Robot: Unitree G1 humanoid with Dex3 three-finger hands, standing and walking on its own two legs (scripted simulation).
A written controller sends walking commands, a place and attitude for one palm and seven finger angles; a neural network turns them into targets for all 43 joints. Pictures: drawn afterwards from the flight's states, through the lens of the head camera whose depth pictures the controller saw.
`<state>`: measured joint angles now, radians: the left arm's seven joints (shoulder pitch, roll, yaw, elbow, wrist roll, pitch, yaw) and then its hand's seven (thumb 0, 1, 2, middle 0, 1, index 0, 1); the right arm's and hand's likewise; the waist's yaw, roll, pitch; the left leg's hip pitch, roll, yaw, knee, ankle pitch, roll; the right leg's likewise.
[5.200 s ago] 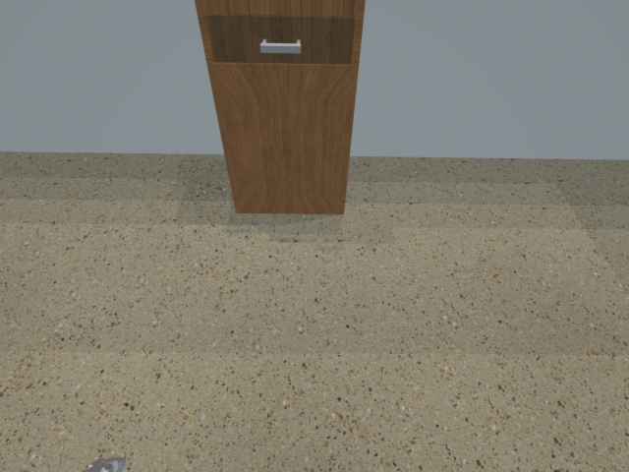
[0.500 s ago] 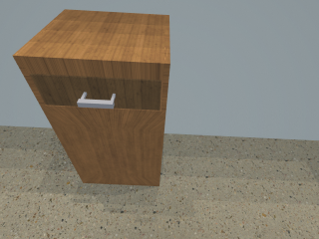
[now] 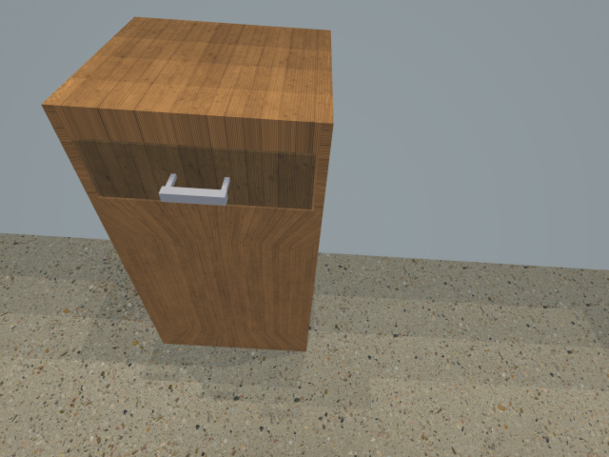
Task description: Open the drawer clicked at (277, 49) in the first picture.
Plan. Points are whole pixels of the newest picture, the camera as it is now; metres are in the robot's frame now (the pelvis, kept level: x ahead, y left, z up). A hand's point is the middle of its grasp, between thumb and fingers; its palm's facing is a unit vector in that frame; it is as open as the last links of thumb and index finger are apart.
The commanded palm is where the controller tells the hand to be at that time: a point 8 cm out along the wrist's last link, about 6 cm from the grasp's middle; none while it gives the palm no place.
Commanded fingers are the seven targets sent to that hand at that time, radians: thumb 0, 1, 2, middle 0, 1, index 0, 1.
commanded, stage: look again from close up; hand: left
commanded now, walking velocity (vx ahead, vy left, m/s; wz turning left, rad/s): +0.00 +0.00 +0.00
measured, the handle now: (196, 188) +0.58 +0.25 +0.00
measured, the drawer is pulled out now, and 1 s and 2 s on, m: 0.00 0.00 0.00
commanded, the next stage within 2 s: shuffle to correct the standing spot in 0.54 s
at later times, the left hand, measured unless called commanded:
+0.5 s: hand out of the picture -0.02 +0.17 -0.18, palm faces +0.04 -0.99 -0.14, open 7.4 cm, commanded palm none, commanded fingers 0.00 0.90 0.90 -0.20 -0.30 -0.20 -0.30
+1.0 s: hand out of the picture +0.01 +0.20 -0.18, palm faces +0.03 -0.98 -0.17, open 7.4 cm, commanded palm none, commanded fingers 0.00 0.90 0.90 -0.20 -0.30 -0.20 -0.30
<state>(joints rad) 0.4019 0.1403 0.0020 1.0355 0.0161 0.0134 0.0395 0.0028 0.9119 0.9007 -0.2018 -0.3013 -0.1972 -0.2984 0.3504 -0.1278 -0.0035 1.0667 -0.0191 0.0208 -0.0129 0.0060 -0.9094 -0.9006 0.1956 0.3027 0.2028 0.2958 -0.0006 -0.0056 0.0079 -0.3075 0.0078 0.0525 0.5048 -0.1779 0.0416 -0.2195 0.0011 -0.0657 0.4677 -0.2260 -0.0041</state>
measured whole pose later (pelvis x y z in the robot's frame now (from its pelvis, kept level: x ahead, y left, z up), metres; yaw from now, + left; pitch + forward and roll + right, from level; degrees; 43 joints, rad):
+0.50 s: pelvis +0.01 +0.02 +0.00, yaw +0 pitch -1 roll -1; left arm 0.39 0.11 0.00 1.07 0.02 0.00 0.05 0.00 0.91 0.90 -0.20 -0.30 -0.20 -0.30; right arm 0.31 -0.14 -0.01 1.10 -0.01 0.00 -0.02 0.01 -0.92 -0.90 0.20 0.30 0.20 0.30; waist 0.00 -0.01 0.00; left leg -0.27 -0.03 0.08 0.44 -0.16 0.08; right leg -0.19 -0.04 -0.04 0.43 -0.22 0.03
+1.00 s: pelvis +0.04 +0.03 -0.01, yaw +0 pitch -1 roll -1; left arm 0.37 0.14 -0.01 1.07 0.02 -0.01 0.05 0.00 0.91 0.90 -0.20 -0.30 -0.20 -0.30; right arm 0.33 -0.16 0.02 1.03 -0.02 -0.01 -0.01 0.01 -0.92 -0.90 0.20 0.30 0.20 0.30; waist 0.00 0.00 -0.01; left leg -0.29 -0.04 0.07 0.56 -0.27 0.09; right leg -0.20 -0.05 -0.05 0.53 -0.31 0.03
